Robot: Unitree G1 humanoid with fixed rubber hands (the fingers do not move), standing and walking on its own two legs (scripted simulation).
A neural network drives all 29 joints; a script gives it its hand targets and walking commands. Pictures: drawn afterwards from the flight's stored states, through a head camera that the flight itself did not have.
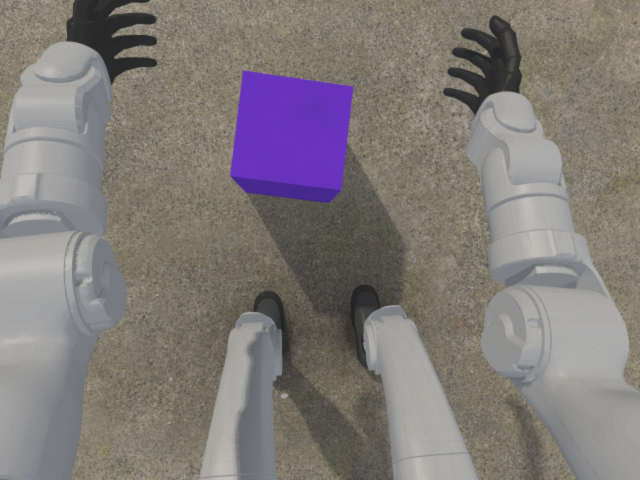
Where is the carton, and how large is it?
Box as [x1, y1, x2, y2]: [230, 70, 352, 202]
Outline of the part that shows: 243,70 230,176 246,192 328,202 341,188 352,86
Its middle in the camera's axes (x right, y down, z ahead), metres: -0.06 -0.20 +0.85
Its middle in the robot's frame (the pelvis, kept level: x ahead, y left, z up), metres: +0.56 +0.03 -0.54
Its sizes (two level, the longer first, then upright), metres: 0.210 0.200 0.250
